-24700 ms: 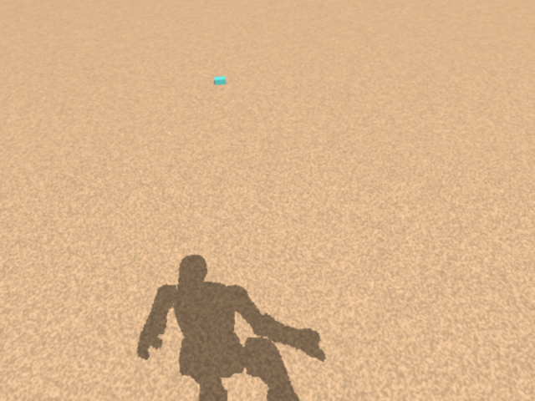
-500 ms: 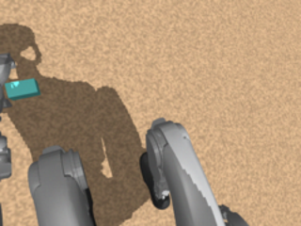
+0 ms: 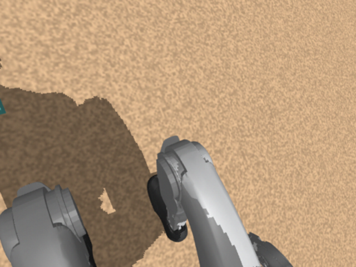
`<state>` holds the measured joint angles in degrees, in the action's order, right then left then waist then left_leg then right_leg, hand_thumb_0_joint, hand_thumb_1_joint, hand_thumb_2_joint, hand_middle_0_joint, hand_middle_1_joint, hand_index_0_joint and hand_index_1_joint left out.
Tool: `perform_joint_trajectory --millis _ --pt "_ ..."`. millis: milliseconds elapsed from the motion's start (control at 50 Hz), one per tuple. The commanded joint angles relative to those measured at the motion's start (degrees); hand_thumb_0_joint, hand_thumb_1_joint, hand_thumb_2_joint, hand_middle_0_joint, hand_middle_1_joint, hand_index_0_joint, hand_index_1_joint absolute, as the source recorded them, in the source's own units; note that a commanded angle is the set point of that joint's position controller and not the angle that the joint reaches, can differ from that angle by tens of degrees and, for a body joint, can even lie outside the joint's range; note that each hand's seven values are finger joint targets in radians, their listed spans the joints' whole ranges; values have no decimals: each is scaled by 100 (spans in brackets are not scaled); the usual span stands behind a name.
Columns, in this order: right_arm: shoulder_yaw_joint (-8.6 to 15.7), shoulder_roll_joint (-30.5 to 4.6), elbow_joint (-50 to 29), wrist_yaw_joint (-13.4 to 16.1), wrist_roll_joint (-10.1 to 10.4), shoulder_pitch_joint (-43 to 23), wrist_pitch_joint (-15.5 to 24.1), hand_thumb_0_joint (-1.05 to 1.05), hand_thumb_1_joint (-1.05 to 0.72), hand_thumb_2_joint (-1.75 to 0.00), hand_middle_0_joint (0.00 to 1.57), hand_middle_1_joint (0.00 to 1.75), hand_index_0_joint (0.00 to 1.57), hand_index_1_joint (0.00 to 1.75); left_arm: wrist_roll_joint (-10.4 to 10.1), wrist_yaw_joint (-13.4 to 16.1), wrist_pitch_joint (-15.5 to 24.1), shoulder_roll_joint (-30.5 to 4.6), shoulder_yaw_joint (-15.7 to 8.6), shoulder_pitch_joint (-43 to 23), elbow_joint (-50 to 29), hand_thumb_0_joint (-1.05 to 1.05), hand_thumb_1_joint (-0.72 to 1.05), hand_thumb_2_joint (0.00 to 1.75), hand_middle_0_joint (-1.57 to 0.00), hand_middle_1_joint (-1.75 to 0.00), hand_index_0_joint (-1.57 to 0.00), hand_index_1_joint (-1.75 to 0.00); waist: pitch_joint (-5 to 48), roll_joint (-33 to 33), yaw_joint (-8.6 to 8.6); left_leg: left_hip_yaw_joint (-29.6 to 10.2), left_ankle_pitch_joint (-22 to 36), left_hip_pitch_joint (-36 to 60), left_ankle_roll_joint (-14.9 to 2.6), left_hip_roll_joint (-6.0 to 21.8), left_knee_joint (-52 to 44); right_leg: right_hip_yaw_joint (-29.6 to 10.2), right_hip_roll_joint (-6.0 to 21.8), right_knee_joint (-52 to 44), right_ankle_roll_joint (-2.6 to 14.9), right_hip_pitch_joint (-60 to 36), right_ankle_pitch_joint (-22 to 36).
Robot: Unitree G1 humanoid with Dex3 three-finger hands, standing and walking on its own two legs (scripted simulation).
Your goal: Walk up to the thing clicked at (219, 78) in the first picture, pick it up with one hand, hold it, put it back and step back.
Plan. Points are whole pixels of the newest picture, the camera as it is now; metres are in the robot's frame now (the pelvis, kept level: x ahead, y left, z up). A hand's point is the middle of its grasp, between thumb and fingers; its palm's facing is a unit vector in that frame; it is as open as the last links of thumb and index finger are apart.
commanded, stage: rest palm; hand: left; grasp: from above
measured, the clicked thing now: out of the picture +0.50 +0.28 -0.29
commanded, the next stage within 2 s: close in 1.12 s
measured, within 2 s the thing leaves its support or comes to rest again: neither
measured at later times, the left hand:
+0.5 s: hand out of the picture +0.48 +0.29 -0.26, palm faces -0.47 -0.12 -0.87, open 12.3 cm
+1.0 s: hand out of the picture +0.48 +0.28 -0.27, palm faces -0.47 -0.11 -0.88, open 12.3 cm
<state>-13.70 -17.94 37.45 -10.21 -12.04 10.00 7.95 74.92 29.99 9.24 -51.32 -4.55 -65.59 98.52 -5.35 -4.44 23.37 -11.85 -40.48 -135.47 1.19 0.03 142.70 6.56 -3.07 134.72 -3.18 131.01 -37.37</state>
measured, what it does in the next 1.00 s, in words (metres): stands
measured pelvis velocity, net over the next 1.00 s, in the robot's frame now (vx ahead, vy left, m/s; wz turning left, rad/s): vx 0.00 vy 0.01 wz -0.06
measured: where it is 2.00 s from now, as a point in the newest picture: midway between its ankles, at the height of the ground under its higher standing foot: (131, 242)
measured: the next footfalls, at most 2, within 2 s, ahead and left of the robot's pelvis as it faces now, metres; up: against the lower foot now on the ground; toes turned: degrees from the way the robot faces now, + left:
none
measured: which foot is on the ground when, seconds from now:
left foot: down 0.00-1.00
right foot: down 0.00-1.00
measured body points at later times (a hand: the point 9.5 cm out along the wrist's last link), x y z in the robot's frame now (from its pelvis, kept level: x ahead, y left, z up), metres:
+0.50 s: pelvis +0.00 +0.00 +0.00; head +0.29 +0.11 +0.32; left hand +0.50 +0.29 -0.21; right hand +0.02 -0.25 -0.06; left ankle +0.06 +0.13 -0.28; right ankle +0.11 -0.12 -0.28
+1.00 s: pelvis +0.00 +0.01 +0.00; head +0.30 +0.11 +0.31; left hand +0.50 +0.28 -0.22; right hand +0.01 -0.24 -0.05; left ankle +0.06 +0.13 -0.28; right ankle +0.11 -0.12 -0.28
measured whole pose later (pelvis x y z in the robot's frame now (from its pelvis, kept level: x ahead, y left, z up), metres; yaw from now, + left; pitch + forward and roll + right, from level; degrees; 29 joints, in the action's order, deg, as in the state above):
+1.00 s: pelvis +0.00 +0.01 +0.00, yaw -3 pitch +30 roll -15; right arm -19.2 -19.8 36.4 -14.7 -14.7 7.9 13.3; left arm 73.6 36.0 9.6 -57.8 -3.8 -65.5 102.1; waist -11.2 -8.3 25.5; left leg -15.3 -42.2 -134.0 0.9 0.5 145.0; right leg 9.4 -4.2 133.9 -4.1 128.4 -37.4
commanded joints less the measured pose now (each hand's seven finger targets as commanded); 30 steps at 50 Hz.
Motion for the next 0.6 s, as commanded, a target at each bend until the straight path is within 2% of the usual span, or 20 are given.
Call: perform_joint_trajectory --millis 0,40,80,100,120,140,180,240,260,280,300,340,360,400,440,460,480,500,560,580 --pt "455 -1778 33 15 -39 1188 108 0 -89 -90 20 30 20 30 -94 312 35 -1348 -112 -1644 -664 0 -17 69 -38 -67 -38 -67 3734 2545 150 605 1096 2772 -253 85 -1265 608 -135 -1160 466 -2300 1266" --pt "493 -1864 67 11 -33 1285 122 0 -89 -90 20 30 20 30 -131 364 55 -1627 -347 -1611 -968 0 -19 72 -37 -67 -36 -68 4070 2687 53 585 1376 2951 -225 96 -1259 634 -132 -1140 465 -2529 1509" --pt "456 -1801 127 -43 -94 1283 129 0 -89 -90 20 30 20 30 -107 337 44 -1426 -199 -1448 -737 0 -20 71 -37 -66 -36 -67 3935 2783 158 566 1485 2993 -208 128 -1219 660 -157 -1076 446 -2560 1646" --pt "451 -1873 120 -49 -97 1296 136 0 -89 -90 20 30 20 30 -120 360 53 -1448 -237 -1455 -734 0 -20 72 -37 -65 -36 -67 3823 2715 186 522 1502 2989 -189 122 -1189 726 -154 -1079 472 -2392 1625" --pt "430 -1909 133 -79 -110 1333 169 0 -89 -90 20 30 20 30 -131 342 56 -1391 -211 -1466 -619 0 -20 71 -37 -66 -36 -67 3567 2687 287 505 1456 2915 -186 115 -1133 755 -140 -1054 483 -2265 1566" --pt "420 -1904 139 -102 -119 1278 182 0 -89 -90 20 30 20 30 -159 333 78 -1463 -194 -1502 -720 0 -21 72 -36 -66 -35 -67 3619 2725 245 503 1411 2872 -195 131 -1146 730 -164 -1079 473 -2381 1554" --pt "427 -1960 125 -114 -126 1341 187 0 -89 -90 20 30 20 30 -124 343 105 -1611 -328 -1406 -860 0 -20 72 -37 -65 -35 -66 3698 2847 167 460 1607 3094 -147 129 -1169 785 -148 -1057 508 -2389 1628" --pt "361 -1924 135 -162 -164 1312 193 0 -89 -90 20 30 20 30 -123 365 164 -1593 -263 -1335 -784 0 -18 71 -38 -65 -37 -66 3613 2822 222 440 1544 3002 -157 144 -1163 807 -170 -1072 483 -2487 1629" --pt "381 -1924 146 -165 -157 1289 181 0 -89 -90 20 30 20 30 -150 393 181 -1625 -285 -1352 -884 0 -19 71 -38 -65 -37 -66 3752 2875 162 429 1515 3030 -156 147 -1211 800 -182 -1074 480 -2557 1632" --pt "392 -1918 160 -184 -162 1261 197 0 -89 -90 20 30 20 30 -128 390 180 -1553 -182 -1397 -816 0 -19 71 -38 -65 -36 -66 3691 2883 216 442 1436 3003 -176 157 -1164 788 -187 -1063 459 -2514 1622" --pt "368 -1949 174 -205 -178 1269 209 0 -90 -90 20 30 20 30 -132 407 185 -1554 -185 -1429 -747 0 -20 71 -37 -65 -36 -66 3551 2838 265 432 1398 2939 -177 152 -1147 816 -176 -1077 464 -2417 1573" --pt "371 -1956 193 -207 -169 1258 206 0 -89 -90 20 30 20 30 -135 473 194 -1609 -228 -1367 -874 0 -21 73 -36 -66 -34 -67 3758 2925 198 394 1588 3102 -159 172 -1182 836 -202 -1063 461 -2531 1736" --pt "341 -1961 201 -217 -181 1221 222 0 -90 -90 20 30 20 30 -105 490 185 -1478 -117 -1377 -595 0 -21 73 -36 -65 -35 -66 3519 2838 305 393 1491 3016 -160 172 -1120 855 -194 -1042 466 -2362 1661" --pt "332 -1950 220 -250 -187 1268 229 0 -90 -90 20 30 20 30 -74 552 189 -1508 -136 -1374 -638 0 -22 73 -36 -66 -34 -68 3477 2842 301 373 1557 3028 -159 175 -1189 866 -209 -1051 442 -2447 1734" --pt "273 -1931 210 -294 -220 1169 285 0 -90 -90 20 30 20 30 -85 554 177 -1364 7 -1388 -432 0 -21 72 -36 -67 -35 -68 3249 2658 414 389 1422 2831 -203 179 -1089 852 -230 -1063 412 -2437 1699" --pt "333 -2044 194 -265 -189 1163 295 0 -90 -90 20 30 20 30 -113 626 191 -1569 -130 -1530 -661 0 -22 74 -35 -67 -34 -68 3444 2813 310 356 1462 2978 -170 174 -1204 866 -226 -1095 443 -2409 1665" --pt "291 -2013 174 -294 -192 1165 318 0 -90 -90 20 30 20 30 -73 629 163 -1514 -99 -1505 -459 0 -21 72 -36 -67 -35 -68 3249 2868 389 337 1452 2989 -154 175 -1194 896 -194 -1039 452 -2312 1632" --pt "272 -1995 163 -299 -202 1054 320 0 -90 -90 20 30 20 30 -77 643 157 -1535 -60 -1419 -364 0 -20 70 -37 -67 -36 -67 3211 2761 352 339 1264 2873 -167 192 -1246 886 -234 -1083 446 -2344 1500" --pt "248 -2004 144 -316 -207 1053 353 0 -90 -90 20 30 20 30 -61 682 125 -1428 16 -1397 -283 0 -19 71 -37 -68 -36 -68 3249 2764 420 335 1339 2968 -161 198 -1219 903 -234 -1064 426 -2371 1594" --pt "261 -2039 163 -326 -199 1076 378 0 -90 -90 20 30 20 30 -72 711 140 -1496 -35 -1584 -488 0 -20 71 -36 -68 -35 -68 3353 2947 407 286 1388 3114 -126 204 -1251 930 -215 -1007 441 -2286 1590"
